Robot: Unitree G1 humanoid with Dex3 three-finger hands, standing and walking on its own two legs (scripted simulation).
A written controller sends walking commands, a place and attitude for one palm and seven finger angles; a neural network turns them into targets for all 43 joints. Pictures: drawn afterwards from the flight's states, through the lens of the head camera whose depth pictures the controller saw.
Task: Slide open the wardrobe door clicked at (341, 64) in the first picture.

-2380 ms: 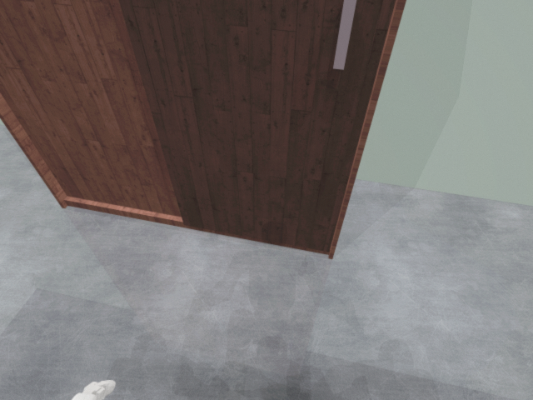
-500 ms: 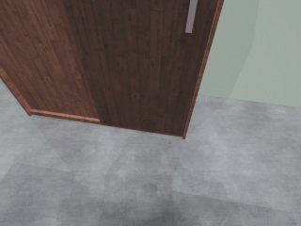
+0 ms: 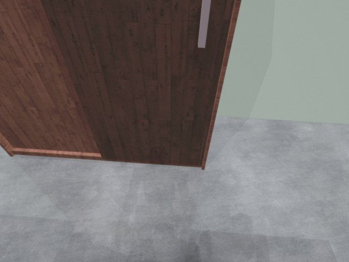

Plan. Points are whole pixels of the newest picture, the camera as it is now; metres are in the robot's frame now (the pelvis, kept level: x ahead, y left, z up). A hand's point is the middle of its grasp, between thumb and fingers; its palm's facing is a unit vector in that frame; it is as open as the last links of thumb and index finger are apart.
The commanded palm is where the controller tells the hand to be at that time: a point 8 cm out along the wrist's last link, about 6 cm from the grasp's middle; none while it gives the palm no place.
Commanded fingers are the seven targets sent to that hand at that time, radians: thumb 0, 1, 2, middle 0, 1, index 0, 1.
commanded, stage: take the last steps up to it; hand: right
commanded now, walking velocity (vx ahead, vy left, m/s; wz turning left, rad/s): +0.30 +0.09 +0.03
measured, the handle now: (204, 19) +0.83 -0.06 +0.21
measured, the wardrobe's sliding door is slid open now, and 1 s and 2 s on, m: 0.00 0.00 0.00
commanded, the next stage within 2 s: come to a stop and stand still in 0.74 s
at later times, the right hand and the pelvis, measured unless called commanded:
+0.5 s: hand out of the picture +0.15 -0.20 -0.18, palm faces +0.03 +0.99 -0.11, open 7.4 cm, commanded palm none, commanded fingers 0.00 -0.90 -0.90 0.20 0.30 0.20 0.30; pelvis +0.19 -0.04 +0.00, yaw +3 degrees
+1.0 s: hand (209, 170) +0.47 -0.11 -0.17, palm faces -0.09 +0.98 -0.18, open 7.4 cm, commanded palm none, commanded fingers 0.00 -0.90 -0.90 0.20 0.30 0.20 0.30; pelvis +0.36 +0.04 -0.01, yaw +2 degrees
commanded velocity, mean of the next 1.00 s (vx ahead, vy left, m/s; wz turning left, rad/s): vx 0.13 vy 0.05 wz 0.03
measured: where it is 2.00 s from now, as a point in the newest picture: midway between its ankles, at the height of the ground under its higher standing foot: outside the picture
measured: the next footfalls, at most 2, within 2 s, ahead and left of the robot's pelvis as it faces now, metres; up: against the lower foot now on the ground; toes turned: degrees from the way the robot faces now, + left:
right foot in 0.32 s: +0.25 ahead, -0.10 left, +0.00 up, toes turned -9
left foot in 0.92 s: +0.46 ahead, +0.15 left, +0.00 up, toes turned +10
